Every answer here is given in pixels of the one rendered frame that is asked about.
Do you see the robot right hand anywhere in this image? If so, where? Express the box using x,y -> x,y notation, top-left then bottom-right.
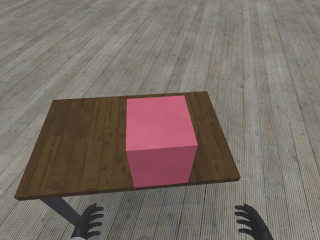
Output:
234,204 -> 274,240

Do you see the robot left hand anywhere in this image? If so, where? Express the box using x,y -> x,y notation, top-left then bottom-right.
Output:
71,203 -> 104,240

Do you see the carton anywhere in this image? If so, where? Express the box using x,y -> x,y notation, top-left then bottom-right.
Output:
126,95 -> 198,188

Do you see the table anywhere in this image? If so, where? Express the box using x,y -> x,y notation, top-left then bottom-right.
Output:
14,91 -> 241,226

